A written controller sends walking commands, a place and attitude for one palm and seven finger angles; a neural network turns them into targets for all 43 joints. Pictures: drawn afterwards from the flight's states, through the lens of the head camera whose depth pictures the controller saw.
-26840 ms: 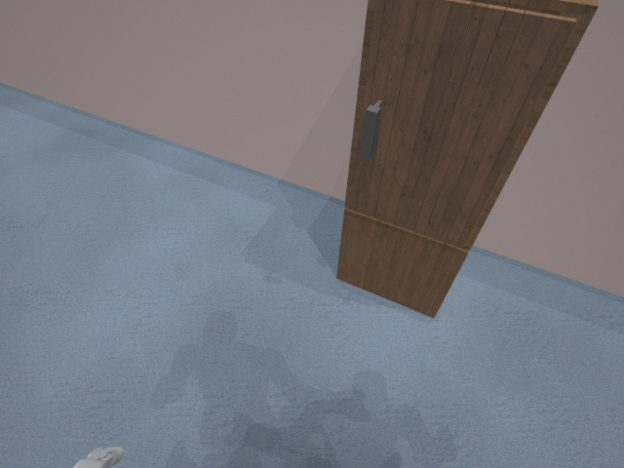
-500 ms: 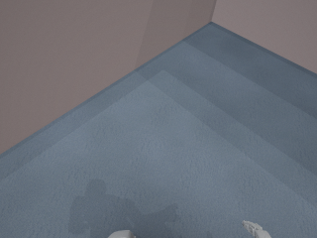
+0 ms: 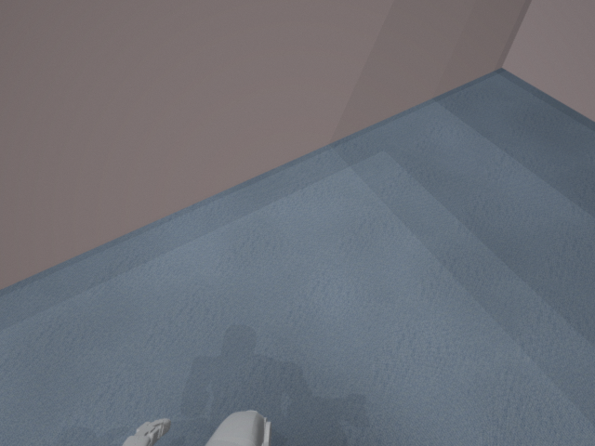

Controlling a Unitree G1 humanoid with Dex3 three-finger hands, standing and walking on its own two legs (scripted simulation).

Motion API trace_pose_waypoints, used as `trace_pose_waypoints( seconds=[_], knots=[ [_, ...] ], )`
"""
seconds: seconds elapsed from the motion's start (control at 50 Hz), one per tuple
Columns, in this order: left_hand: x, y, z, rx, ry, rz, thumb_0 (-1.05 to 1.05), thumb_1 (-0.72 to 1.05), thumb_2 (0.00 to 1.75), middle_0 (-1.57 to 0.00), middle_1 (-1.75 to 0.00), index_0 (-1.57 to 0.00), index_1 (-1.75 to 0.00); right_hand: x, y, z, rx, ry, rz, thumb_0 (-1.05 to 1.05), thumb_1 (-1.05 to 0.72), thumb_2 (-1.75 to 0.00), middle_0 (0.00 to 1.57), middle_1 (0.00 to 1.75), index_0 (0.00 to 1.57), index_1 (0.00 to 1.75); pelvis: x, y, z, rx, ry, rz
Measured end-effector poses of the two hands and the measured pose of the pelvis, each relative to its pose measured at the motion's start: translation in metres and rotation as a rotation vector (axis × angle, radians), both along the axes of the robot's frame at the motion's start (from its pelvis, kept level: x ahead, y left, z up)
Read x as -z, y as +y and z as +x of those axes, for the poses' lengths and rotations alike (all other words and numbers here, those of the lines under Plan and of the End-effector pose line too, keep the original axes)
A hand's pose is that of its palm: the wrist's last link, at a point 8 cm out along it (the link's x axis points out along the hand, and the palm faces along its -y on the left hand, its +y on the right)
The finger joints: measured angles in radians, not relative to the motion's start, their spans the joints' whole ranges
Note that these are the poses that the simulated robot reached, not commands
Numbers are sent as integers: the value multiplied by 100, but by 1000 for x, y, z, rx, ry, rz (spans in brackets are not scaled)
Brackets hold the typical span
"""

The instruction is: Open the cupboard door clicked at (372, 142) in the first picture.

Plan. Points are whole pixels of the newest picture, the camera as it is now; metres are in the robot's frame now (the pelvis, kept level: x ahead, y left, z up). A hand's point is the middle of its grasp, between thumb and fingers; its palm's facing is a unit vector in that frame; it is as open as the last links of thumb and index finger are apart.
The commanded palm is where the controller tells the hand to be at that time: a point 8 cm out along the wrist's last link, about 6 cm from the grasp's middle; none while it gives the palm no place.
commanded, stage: turn to face it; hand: left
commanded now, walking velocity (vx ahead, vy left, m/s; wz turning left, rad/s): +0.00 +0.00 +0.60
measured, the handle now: out of the picture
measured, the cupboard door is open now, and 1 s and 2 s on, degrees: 50 50 50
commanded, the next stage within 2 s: none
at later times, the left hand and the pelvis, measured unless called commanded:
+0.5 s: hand out of the picture +0.05 +0.24 -0.16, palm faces +0.31 -0.91 -0.26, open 7.4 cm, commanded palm none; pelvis +0.01 +0.00 +0.00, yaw +17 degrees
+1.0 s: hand out of the picture -0.05 +0.17 -0.19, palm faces +0.61 -0.76 -0.22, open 7.4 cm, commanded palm none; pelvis +0.04 -0.02 -0.01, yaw +38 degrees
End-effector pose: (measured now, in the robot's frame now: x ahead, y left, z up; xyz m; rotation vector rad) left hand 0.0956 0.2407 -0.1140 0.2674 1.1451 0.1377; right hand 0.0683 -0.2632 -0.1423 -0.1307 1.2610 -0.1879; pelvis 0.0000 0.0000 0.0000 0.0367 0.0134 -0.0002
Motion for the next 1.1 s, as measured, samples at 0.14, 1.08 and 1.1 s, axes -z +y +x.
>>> trace_pose_waypoints(
  seconds=[0.14, 1.08, 1.1],
  knots=[
    [16, 0, -45, -141, 52, -61, 1, 91, 90, -20, -30, -20, -30, -12, 14, 49, -147, -14, -22, 1, -91, -90, 20, 30, 19, 30, -1, 0, 6, -107, -3, -2],
    [43, -27, -196, -802, 159, -95, 1, 91, 90, -20, -30, -20, -30, -20, 129, 229, -805, -154, -45, 1, -91, -90, 20, 30, 19, 30, 13, -13, 39, -701, 3, -33],
    [40, -23, -196, -814, 154, -90, 1, 91, 90, -20, -30, -20, -30, -23, 132, 229, -816, -152, -48, 1, -91, -90, 20, 30, 20, 30, 10, -13, 40, -713, 2, -38]
  ],
)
